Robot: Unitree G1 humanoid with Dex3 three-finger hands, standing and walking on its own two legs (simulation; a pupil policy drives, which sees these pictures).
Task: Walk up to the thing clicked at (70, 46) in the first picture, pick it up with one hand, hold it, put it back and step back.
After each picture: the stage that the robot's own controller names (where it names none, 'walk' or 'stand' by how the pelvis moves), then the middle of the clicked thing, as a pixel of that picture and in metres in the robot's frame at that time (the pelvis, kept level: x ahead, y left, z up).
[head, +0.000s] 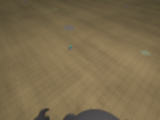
stand; (70, 48) +1.50 +0.44 -0.72
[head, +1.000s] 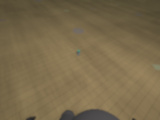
walk; (78, 52) +1.39 +0.18 -0.70
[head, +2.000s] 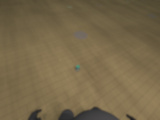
walk; (77, 68) +0.87 +0.10 -0.71
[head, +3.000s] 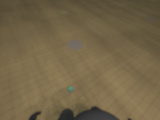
walk; (70, 89) +0.48 +0.15 -0.71
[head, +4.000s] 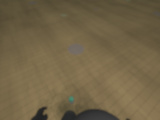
stand; (71, 100) +0.34 +0.18 -0.71
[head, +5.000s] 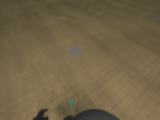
stand; (70, 103) +0.32 +0.18 -0.72
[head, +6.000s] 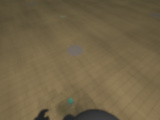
stand; (70, 101) +0.33 +0.19 -0.73
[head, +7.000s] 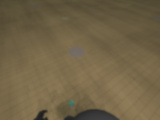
stand; (71, 103) +0.32 +0.18 -0.73
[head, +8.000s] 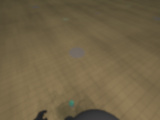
stand; (71, 104) +0.32 +0.17 -0.73
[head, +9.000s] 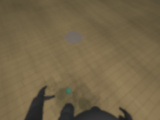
go down; (68, 91) +0.34 +0.18 -0.68
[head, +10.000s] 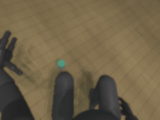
go down; (61, 65) +0.42 +0.20 -0.30
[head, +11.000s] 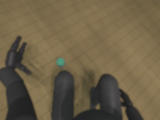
close in; (61, 63) +0.41 +0.21 -0.29
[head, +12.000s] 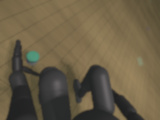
close; (32, 58) +0.41 +0.24 -0.22
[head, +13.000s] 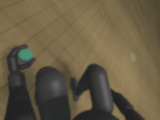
close; (25, 57) +0.40 +0.26 -0.22
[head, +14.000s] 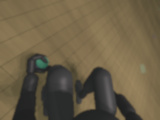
lift; (41, 64) +0.34 +0.23 -0.21
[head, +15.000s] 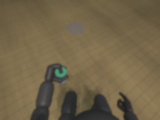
lift; (61, 76) +0.31 +0.18 -0.01
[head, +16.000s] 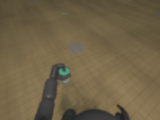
hold; (64, 76) +0.33 +0.17 +0.00
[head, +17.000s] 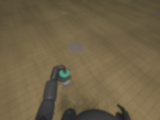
hold; (65, 77) +0.32 +0.17 -0.01
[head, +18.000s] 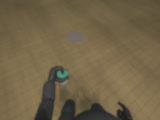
crouch; (63, 77) +0.32 +0.18 -0.06
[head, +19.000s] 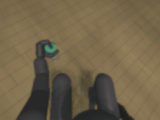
lower; (52, 52) +0.47 +0.22 -0.09
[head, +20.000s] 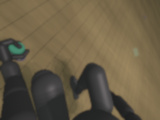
lower; (18, 52) +0.44 +0.27 -0.23
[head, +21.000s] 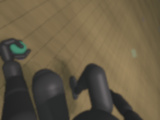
lower; (19, 51) +0.43 +0.28 -0.23
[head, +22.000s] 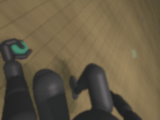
lower; (20, 51) +0.43 +0.27 -0.24
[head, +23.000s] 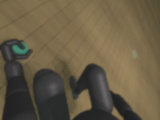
lower; (21, 51) +0.43 +0.27 -0.23
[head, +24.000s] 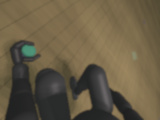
open; (27, 53) +0.41 +0.25 -0.24
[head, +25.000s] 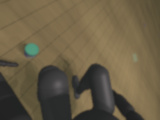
stand; (31, 51) +0.42 +0.24 -0.23
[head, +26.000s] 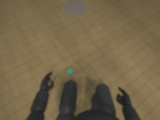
walk; (70, 72) +0.42 +0.18 -0.46
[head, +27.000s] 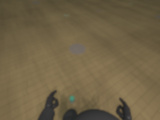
stand; (72, 99) +0.36 +0.15 -0.66
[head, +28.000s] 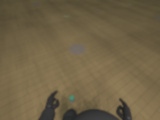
stand; (71, 99) +0.37 +0.16 -0.67
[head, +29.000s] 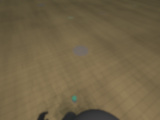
stand; (74, 99) +0.37 +0.15 -0.71
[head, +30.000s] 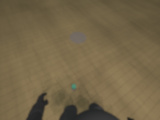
walk; (73, 87) +0.41 +0.11 -0.71
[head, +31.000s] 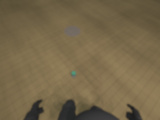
walk; (73, 74) +0.59 +0.18 -0.69
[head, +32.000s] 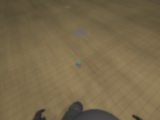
walk; (79, 64) +0.92 +0.23 -0.70
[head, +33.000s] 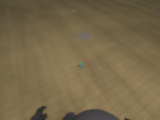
stand; (80, 65) +0.97 +0.14 -0.71
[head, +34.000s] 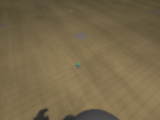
stand; (78, 65) +0.97 +0.17 -0.73
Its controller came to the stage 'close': yes
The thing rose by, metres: 0.70
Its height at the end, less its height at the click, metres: +0.00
